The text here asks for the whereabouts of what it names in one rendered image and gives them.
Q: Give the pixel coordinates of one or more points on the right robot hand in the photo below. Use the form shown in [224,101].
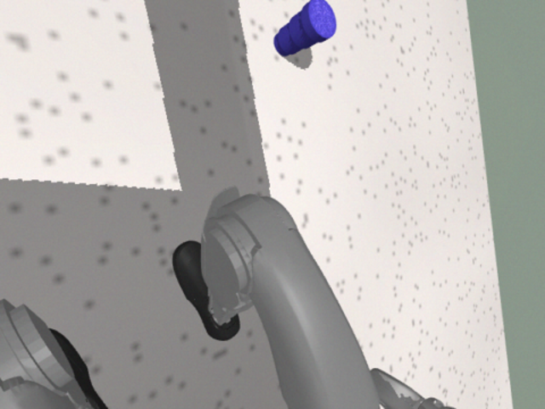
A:
[393,393]

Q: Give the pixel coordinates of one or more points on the right robot foot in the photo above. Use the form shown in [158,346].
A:
[187,267]

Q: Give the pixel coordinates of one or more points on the left robot foot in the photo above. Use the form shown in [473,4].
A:
[80,371]

